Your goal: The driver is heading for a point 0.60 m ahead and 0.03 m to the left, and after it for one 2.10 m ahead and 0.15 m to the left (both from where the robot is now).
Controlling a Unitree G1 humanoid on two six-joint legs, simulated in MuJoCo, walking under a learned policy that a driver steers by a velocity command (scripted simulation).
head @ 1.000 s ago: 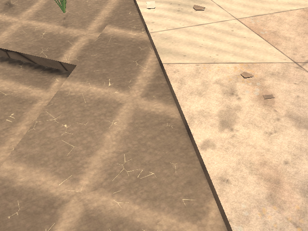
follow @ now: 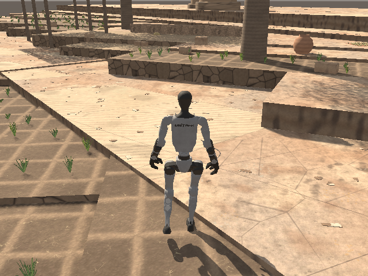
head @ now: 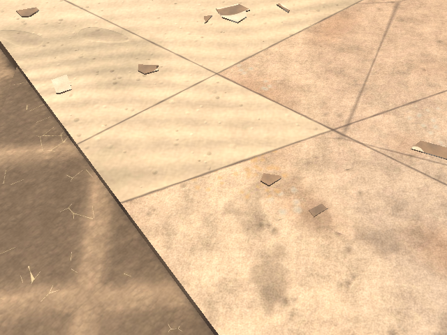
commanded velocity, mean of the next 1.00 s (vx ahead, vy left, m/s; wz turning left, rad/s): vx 0.50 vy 0.00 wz -0.11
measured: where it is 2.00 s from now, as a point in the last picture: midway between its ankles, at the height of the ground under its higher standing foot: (212, 159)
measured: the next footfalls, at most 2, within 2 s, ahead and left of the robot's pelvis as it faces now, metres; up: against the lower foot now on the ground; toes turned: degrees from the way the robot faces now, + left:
left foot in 0.42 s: +0.39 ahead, +0.14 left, +0.00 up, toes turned -9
right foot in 0.82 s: +0.60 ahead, -0.16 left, +0.06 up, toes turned -12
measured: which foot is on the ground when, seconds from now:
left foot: up 0.00-0.40, down 0.42-0.84, up 0.86-1.00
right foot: down 0.00-0.42, up 0.44-0.80, down 0.82-1.00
